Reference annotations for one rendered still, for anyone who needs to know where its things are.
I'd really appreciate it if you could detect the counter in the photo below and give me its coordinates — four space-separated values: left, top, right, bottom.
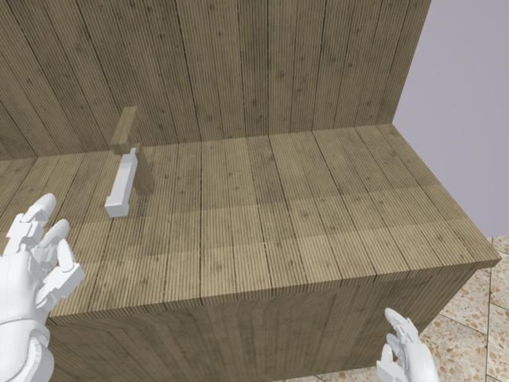
0 0 502 382

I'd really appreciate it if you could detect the left robot hand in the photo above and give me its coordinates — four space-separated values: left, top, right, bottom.
0 193 85 325

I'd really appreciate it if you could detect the right robot hand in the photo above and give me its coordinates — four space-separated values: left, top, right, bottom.
376 308 440 382

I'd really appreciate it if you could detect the tap lever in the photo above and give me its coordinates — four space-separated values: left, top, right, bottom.
104 148 138 217

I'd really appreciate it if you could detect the robot left forearm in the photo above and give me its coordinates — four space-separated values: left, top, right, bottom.
0 318 54 382

